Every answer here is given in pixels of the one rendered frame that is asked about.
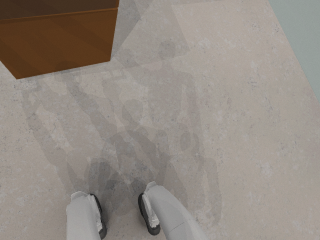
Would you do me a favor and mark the left robot thigh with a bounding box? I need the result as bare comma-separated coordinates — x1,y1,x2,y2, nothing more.
66,194,101,240

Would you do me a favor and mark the robot right foot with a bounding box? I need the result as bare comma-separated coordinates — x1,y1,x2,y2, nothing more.
138,193,161,236

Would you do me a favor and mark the cupboard door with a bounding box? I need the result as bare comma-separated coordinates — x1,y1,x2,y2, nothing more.
0,0,116,20

